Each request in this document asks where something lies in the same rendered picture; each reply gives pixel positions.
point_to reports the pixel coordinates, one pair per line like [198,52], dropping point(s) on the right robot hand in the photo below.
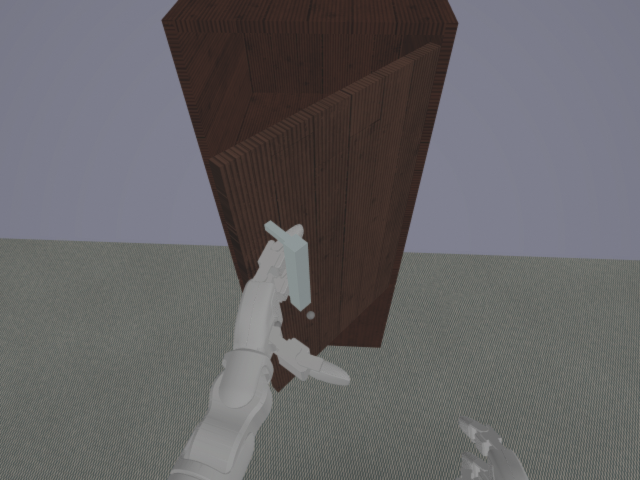
[503,464]

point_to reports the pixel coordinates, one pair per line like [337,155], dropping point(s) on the handle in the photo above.
[297,265]

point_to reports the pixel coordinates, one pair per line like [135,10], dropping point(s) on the robot left forearm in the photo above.
[222,444]

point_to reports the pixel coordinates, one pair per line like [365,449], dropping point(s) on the cupboard door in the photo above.
[342,168]

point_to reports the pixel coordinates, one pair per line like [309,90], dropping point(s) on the left robot hand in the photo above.
[259,310]

